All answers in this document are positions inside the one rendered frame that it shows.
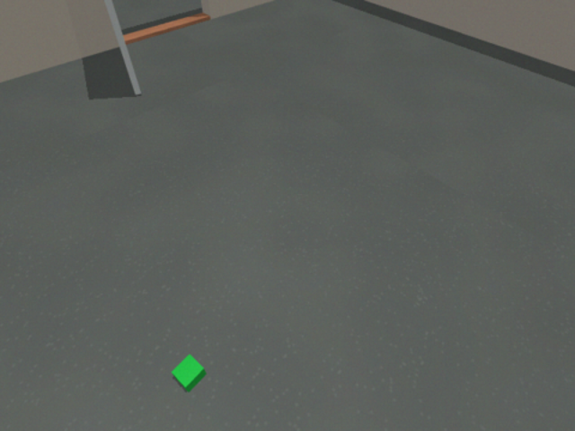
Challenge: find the small box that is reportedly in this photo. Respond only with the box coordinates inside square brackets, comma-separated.
[172, 354, 207, 392]

